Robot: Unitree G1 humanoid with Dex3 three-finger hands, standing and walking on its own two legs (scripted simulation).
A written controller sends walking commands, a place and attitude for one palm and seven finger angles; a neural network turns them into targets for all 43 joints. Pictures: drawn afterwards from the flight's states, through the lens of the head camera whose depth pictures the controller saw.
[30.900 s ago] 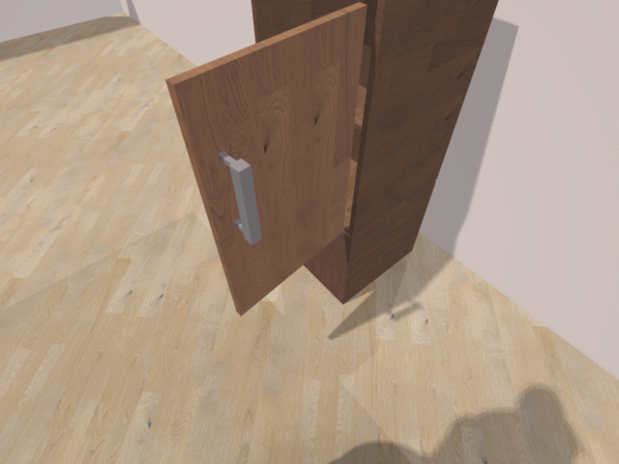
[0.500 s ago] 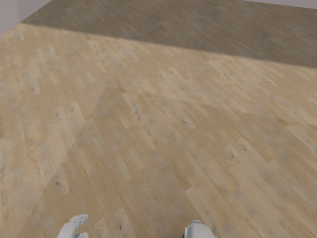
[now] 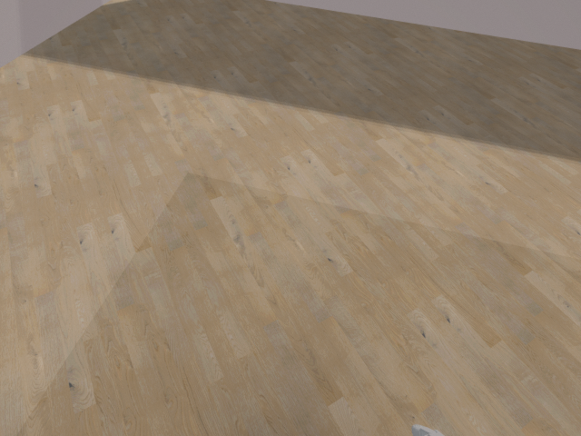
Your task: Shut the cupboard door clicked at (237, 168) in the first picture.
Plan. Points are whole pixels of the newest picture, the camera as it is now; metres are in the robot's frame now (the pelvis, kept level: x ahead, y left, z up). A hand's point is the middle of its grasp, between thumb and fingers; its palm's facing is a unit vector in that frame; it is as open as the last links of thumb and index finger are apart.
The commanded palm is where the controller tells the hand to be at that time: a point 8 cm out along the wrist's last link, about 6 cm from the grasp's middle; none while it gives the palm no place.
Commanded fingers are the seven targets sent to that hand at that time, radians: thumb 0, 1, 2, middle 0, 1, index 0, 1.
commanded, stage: turn to face it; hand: left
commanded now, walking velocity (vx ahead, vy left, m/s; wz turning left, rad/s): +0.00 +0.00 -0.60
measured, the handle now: out of the picture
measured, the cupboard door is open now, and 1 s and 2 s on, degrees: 66 66 66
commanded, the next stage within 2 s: none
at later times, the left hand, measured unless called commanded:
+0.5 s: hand (205, 420) +0.16 +0.15 -0.16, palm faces -0.25 -0.94 -0.25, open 7.4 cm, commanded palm none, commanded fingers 0.00 0.90 0.90 -0.20 -0.30 -0.20 -0.30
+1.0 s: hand (255, 347) +0.28 +0.08 -0.15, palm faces -0.57 -0.79 -0.23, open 7.4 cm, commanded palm none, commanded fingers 0.00 0.90 0.90 -0.20 -0.30 -0.20 -0.30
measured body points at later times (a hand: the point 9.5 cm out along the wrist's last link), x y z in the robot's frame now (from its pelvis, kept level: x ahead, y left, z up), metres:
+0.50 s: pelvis +0.03 -0.03 +0.00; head +0.07 -0.04 +0.45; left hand +0.18 +0.19 -0.14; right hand +0.04 -0.32 -0.14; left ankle +0.04 +0.10 -0.67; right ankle +0.02 -0.14 -0.73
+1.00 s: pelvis +0.05 -0.01 +0.00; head +0.10 -0.04 +0.45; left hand +0.31 +0.13 -0.13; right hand -0.07 -0.24 -0.14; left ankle +0.09 +0.10 -0.73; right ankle -0.03 -0.11 -0.70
